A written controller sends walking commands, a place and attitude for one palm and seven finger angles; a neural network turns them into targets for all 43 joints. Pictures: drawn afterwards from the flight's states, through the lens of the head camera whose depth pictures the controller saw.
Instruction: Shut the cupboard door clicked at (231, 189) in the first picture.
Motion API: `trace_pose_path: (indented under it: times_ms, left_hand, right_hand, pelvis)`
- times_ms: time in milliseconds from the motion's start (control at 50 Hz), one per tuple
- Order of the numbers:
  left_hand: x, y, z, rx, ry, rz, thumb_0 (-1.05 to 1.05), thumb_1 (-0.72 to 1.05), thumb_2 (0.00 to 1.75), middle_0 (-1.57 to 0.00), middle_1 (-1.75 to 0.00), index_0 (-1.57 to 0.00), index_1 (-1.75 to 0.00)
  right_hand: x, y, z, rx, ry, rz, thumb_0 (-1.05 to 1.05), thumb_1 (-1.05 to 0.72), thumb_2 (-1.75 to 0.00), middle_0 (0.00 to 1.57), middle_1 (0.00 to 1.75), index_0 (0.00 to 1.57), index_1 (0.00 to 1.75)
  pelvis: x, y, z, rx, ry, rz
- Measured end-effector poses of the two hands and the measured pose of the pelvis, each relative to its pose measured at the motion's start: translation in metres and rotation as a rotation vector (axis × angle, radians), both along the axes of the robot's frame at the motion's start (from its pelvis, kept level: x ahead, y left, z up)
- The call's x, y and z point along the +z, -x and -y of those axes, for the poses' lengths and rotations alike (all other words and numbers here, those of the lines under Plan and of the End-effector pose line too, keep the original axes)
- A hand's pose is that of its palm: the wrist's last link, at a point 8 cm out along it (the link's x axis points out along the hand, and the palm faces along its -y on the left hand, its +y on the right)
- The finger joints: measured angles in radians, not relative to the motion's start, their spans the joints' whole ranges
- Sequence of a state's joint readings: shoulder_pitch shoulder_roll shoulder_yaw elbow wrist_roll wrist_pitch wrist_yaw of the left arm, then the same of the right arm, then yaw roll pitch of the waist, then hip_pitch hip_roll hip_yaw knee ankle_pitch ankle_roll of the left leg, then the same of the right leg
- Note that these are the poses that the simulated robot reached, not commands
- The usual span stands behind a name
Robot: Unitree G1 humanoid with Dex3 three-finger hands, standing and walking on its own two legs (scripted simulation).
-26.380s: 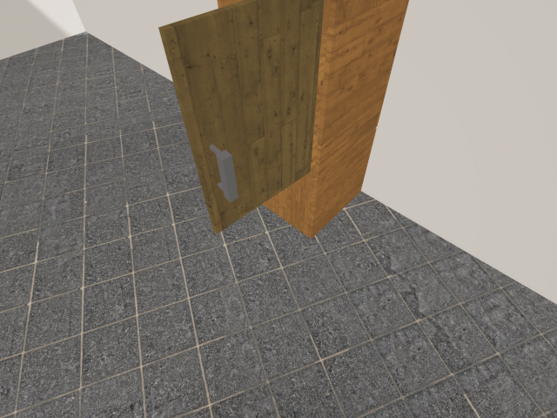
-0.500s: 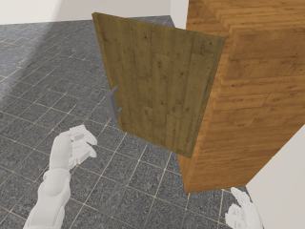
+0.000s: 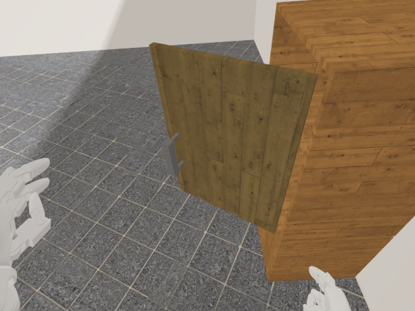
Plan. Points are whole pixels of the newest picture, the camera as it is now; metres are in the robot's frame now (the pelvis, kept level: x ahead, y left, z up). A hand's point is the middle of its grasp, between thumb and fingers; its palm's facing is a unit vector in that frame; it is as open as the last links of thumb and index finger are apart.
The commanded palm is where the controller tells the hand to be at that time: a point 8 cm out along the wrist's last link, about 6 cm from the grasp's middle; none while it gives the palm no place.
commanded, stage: draw the hand back to the body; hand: left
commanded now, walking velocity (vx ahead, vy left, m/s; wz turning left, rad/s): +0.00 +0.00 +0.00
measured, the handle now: (175, 154) +0.60 +0.20 -0.10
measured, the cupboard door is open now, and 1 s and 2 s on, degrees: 57 57 57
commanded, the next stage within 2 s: step back with the hand held close in 0.36 s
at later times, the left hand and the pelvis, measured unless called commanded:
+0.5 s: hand (53, 224) +0.19 +0.25 +0.16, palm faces +0.45 -0.78 -0.42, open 7.4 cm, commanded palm +0.14 +0.29 +0.17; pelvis -0.01 -0.01 +0.00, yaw -1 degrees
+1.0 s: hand (18, 247) +0.15 +0.29 +0.16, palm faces +0.41 -0.76 -0.51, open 7.4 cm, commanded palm +0.09 +0.32 +0.17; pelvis -0.05 +0.02 -0.01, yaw -1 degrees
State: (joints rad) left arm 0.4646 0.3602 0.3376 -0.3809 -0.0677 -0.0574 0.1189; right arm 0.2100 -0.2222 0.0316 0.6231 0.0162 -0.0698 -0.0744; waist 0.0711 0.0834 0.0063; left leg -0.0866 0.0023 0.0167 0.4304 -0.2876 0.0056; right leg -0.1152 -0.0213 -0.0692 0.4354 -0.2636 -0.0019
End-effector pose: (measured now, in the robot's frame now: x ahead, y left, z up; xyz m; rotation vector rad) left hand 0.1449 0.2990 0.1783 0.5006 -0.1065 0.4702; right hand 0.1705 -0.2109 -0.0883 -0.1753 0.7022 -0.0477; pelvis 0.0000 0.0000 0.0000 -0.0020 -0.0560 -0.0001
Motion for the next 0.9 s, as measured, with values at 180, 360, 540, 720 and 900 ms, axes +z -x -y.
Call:
trace_pose_path:
  times_ms: [180, 360, 540, 720, 900]
  left_hand:
    - [-0.004, 0.009, 0.001, 0.033, 0.009, 0.007, 0.01, 0.89, 0.9, -0.25, -0.35, -0.25, -0.35]
    - [-0.006, 0.002, 0.013, -0.023, 0.018, 0.017, 0.01, 0.89, 0.9, -0.22, -0.31, -0.21, -0.31]
    - [0.002, 0.002, 0.009, -0.02, -0.018, 0.032, 0.01, 0.88, 0.9, -0.21, -0.3, -0.21, -0.3]
    - [-0.003, 0.003, -0.006, -0.064, -0.072, -0.017, 0.01, 0.89, 0.9, -0.21, -0.3, -0.21, -0.3]
    - [0.003, 0.019, -0.021, -0.085, -0.114, -0.002, 0.01, 0.88, 0.9, -0.22, -0.3, -0.21, -0.3]
  right_hand:
    - [-0.002, 0.005, 0.015, -0.021, 0.022, 0.005, 0.02, -0.9, -0.9, 0.2, 0.3, 0.2, 0.3]
    - [0.007, 0.005, 0.021, -0.042, 0.029, 0.049, 0.02, -0.9, -0.9, 0.2, 0.3, 0.2, 0.3]
    - [0.006, 0.005, 0.019, -0.039, 0.016, 0.042, 0.02, -0.9, -0.9, 0.2, 0.3, 0.2, 0.3]
    - [-0.002, 0.021, 0.025, -0.108, 0.067, -0.054, 0.02, -0.9, -0.89, 0.2, 0.3, 0.2, 0.3]
    - [0.002, 0.044, 0.013, -0.134, 0.081, -0.06, 0.02, -0.9, -0.89, 0.2, 0.3, 0.2, 0.3]
  pelvis:
    - [0.0, 0.006, 0.004, 0.0, -0.005, 0.002]
    - [0.0, 0.005, 0.01, -0.009, -0.003, 0.008]
    - [0.0, 0.007, 0.009, -0.006, 0.005, -0.009]
    - [-0.004, 0.015, -0.009, 0.0, 0.004, -0.073]
    - [-0.007, 0.037, -0.02, -0.015, -0.001, -0.077]
